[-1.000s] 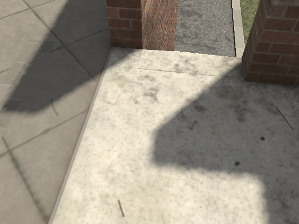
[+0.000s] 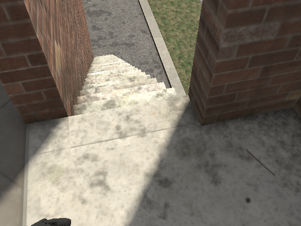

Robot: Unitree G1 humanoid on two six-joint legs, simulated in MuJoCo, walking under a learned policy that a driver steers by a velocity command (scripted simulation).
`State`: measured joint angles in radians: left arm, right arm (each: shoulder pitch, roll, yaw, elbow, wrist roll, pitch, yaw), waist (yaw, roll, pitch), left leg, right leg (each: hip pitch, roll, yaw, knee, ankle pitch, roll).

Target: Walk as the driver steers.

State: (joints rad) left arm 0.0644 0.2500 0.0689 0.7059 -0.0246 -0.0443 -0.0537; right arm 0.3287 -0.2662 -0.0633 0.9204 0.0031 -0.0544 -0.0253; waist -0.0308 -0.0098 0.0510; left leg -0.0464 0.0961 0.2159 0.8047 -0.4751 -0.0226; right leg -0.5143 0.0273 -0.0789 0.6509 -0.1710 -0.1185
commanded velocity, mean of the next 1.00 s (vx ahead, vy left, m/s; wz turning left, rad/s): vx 0.37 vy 0.00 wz -0.04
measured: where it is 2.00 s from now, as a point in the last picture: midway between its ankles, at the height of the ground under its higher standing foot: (147, 214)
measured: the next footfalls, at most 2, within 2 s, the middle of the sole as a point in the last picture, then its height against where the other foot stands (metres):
left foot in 0.48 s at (131, 220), level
right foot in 0.98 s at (179, 195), level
